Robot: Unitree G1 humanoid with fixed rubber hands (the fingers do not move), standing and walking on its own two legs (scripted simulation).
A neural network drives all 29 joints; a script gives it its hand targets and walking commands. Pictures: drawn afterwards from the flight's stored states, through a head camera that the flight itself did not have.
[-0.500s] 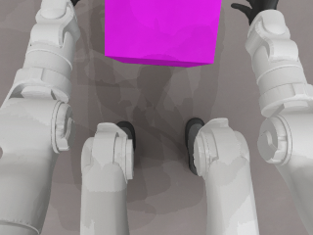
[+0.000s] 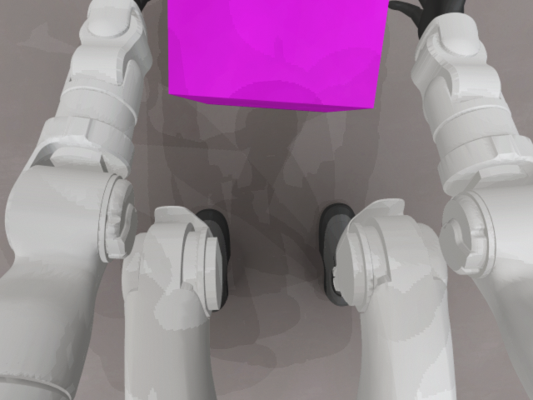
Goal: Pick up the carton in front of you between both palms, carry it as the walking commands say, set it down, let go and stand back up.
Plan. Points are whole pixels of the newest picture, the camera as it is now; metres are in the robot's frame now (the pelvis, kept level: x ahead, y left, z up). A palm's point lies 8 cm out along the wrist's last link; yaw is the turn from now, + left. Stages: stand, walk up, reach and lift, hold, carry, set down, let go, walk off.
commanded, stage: reach and lift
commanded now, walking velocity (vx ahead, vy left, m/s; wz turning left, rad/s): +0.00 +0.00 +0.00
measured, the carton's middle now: (274, 26) +0.53 +0.00 -0.25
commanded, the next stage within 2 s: none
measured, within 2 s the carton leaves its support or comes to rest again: leaves its support in 0.42 s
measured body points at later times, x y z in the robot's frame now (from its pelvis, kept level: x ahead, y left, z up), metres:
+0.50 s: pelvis +0.00 +0.00 -0.01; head +0.36 +0.02 +0.27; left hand +0.56 +0.15 -0.17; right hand +0.54 -0.16 -0.16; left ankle +0.11 +0.13 -0.34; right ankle +0.11 -0.13 -0.34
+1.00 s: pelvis -0.01 +0.00 +0.11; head +0.26 +0.01 +0.47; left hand +0.51 +0.15 +0.04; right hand +0.50 -0.15 +0.04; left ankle +0.11 +0.13 -0.34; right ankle +0.11 -0.13 -0.34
